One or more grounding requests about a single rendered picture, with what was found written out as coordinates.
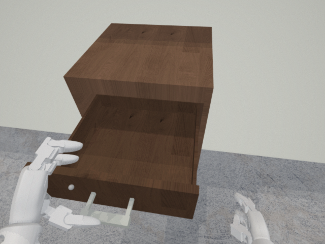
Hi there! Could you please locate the handle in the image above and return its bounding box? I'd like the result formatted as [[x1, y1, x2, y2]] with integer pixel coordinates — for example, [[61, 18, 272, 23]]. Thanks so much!
[[79, 192, 134, 229]]

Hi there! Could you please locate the drawer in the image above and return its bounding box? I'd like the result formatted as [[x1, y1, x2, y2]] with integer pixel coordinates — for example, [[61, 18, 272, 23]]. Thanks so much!
[[24, 94, 200, 219]]

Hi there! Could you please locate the right robot hand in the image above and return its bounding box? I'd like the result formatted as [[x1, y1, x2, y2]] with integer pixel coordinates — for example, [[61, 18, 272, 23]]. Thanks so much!
[[230, 193, 271, 244]]

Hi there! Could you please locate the left robot forearm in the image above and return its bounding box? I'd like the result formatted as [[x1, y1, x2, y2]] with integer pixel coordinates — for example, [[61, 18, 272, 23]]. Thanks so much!
[[0, 223, 43, 244]]

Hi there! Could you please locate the left robot hand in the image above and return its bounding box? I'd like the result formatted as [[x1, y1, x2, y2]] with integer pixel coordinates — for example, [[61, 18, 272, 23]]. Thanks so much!
[[9, 137, 101, 232]]

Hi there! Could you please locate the cabinet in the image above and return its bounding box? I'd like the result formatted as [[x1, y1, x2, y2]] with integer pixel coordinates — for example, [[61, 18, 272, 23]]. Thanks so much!
[[63, 23, 214, 169]]

